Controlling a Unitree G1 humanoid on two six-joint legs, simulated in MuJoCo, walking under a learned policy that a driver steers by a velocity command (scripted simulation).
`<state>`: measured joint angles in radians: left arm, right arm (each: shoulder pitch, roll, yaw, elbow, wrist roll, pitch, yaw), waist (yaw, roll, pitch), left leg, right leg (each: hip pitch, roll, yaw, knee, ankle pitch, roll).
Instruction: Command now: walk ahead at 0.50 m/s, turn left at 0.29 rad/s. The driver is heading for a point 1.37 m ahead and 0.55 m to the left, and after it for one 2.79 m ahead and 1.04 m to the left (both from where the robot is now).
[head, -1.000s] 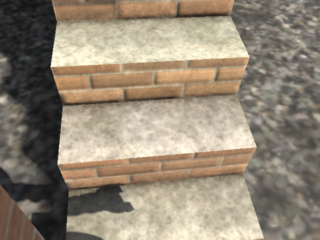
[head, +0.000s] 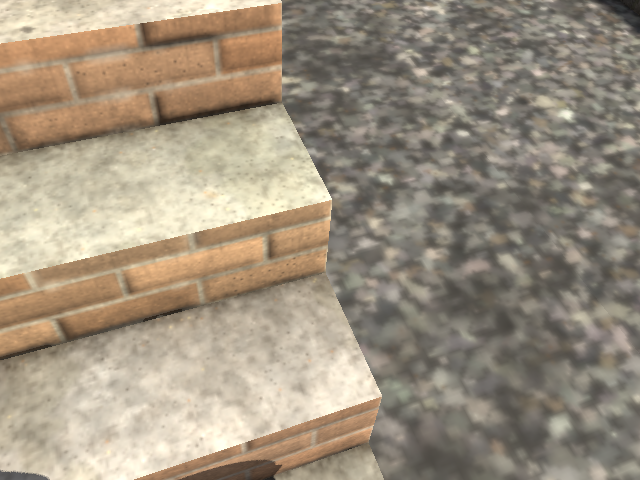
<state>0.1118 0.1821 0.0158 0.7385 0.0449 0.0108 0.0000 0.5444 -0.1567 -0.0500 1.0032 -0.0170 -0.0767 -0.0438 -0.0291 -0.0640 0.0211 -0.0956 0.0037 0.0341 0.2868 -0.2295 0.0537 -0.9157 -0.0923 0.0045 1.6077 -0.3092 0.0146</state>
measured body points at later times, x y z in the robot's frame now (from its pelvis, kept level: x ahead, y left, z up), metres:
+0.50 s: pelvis +0.15 -0.11 -0.01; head +0.16 -0.13 +0.44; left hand +0.13 +0.15 -0.13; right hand +0.42 -0.26 -0.07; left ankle +0.15 +0.00 -0.40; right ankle +0.16 -0.23 -0.75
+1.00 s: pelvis +0.28 -0.04 +0.13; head +0.28 -0.02 +0.58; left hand +0.42 +0.24 +0.07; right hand +0.39 -0.25 +0.00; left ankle +0.23 +0.01 -0.56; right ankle +0.40 -0.17 -0.39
